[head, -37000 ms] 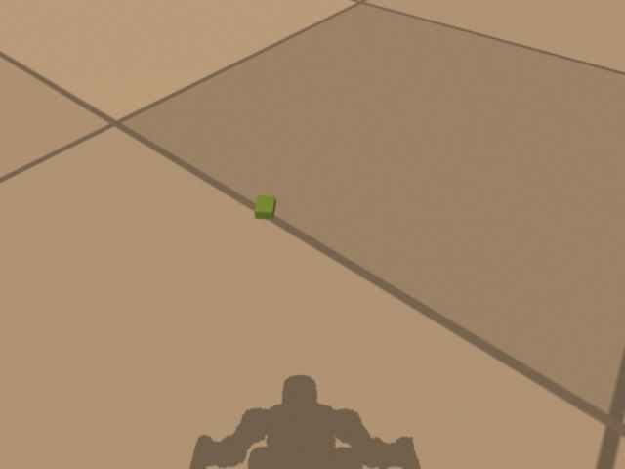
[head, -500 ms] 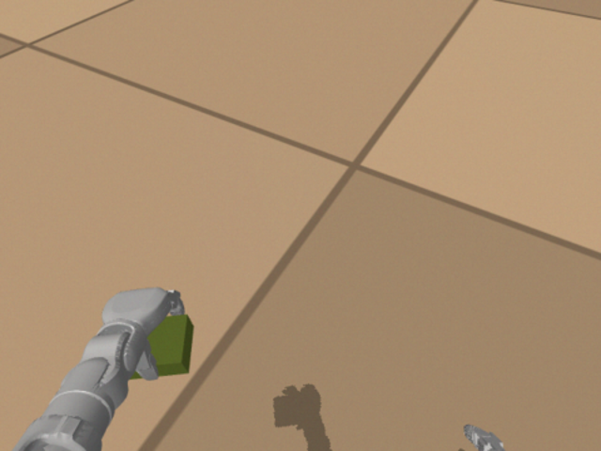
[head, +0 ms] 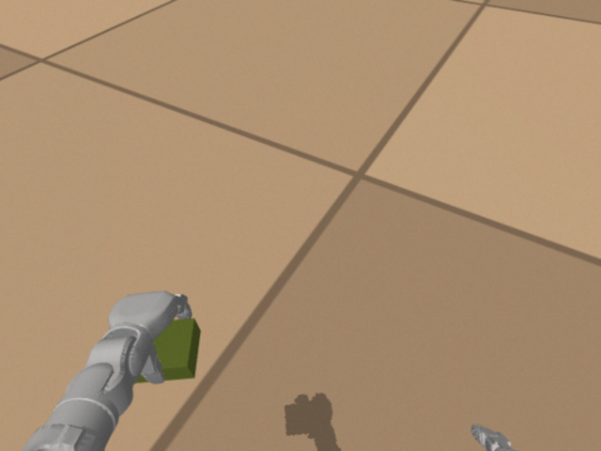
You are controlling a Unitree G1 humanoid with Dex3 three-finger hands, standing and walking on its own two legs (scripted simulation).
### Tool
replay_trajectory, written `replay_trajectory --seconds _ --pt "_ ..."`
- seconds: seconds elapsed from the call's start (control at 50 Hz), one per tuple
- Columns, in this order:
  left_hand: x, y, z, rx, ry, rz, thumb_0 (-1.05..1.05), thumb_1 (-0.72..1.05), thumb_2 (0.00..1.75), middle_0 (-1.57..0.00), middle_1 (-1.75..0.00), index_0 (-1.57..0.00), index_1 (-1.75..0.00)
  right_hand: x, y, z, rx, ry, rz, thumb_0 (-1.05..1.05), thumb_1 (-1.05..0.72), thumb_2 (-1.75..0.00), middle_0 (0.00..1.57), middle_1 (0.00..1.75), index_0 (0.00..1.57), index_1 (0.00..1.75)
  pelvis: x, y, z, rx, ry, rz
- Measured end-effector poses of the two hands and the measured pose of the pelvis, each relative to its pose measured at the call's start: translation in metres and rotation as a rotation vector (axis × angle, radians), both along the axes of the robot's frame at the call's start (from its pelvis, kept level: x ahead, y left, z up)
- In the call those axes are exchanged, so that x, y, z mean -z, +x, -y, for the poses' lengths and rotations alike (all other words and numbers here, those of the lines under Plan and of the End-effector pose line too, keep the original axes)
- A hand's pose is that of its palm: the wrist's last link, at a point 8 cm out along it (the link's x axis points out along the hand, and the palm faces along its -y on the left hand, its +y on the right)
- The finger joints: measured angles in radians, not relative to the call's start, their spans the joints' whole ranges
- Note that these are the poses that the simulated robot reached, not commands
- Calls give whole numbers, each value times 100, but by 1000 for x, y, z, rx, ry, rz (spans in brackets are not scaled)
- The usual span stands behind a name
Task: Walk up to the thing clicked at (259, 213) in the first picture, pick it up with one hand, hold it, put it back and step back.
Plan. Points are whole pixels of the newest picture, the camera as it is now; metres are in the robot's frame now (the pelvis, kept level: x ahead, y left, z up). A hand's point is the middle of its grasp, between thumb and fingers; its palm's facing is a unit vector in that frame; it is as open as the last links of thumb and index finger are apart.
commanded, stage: hold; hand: left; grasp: from above
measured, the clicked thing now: (161, 350) +0.31 +0.23 -0.10
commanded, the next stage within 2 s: crouch in 1.12 s
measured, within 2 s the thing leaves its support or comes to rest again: neither
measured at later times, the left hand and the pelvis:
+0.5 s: hand (150, 351) +0.28 +0.22 -0.03, palm faces -0.46 -0.05 -0.89, open 10.6 cm; pelvis -0.01 +0.00 +0.01, yaw +0 degrees
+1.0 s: hand (145, 357) +0.27 +0.23 -0.03, palm faces -0.46 -0.05 -0.89, open 10.6 cm; pelvis -0.02 +0.00 +0.01, yaw +0 degrees
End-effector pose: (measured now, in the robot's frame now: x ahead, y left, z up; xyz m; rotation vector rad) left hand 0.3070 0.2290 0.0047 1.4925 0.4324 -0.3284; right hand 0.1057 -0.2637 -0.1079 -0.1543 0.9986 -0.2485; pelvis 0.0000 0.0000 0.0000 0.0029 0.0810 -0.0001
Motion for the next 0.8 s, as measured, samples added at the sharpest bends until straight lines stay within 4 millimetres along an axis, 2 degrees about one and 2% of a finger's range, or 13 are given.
replay_trajectory --seconds 0.3,0.68,0.8 --pt "-10 -13 5 7 7 6 0 0 34 -66 -48 -69 -44 -6 4 -2 -16 13 24 1 -89 -89 20 30 20 29 -5 -8 3 2 5 34" --pt "-23 -27 2 13 -2 11 0 0 33 -65 -51 -68 -47 -13 9 -13 -40 24 74 1 -90 -90 20 30 20 29 -9 -17 -1 5 4 70" --pt "-22 -30 1 10 -10 2 0 0 33 -65 -52 -68 -48 -14 10 -15 -45 27 78 1 -90 -90 20 30 20 29 -9 -19 -1 3 4 75"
